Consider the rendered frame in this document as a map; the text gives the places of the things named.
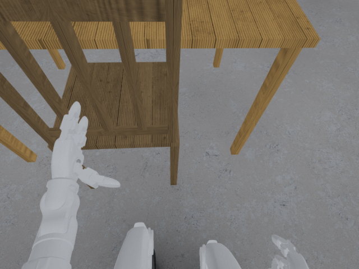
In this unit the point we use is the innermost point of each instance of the table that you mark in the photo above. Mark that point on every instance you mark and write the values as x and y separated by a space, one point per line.
205 24

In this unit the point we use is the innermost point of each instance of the chair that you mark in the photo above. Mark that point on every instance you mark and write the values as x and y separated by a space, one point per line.
128 104

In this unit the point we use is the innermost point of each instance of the robot right hand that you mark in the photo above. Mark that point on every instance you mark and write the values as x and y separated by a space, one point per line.
294 260

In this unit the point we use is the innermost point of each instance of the robot left hand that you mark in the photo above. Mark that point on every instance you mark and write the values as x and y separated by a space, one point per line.
67 150

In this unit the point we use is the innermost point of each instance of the robot right thigh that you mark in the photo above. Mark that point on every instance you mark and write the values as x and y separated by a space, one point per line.
217 256

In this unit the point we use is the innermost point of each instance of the left robot forearm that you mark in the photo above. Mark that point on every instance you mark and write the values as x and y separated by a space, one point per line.
56 236

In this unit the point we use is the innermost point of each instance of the robot left thigh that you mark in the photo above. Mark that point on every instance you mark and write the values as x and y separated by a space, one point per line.
137 247

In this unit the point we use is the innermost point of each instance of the robot thigh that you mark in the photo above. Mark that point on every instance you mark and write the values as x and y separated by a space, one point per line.
217 256
137 247

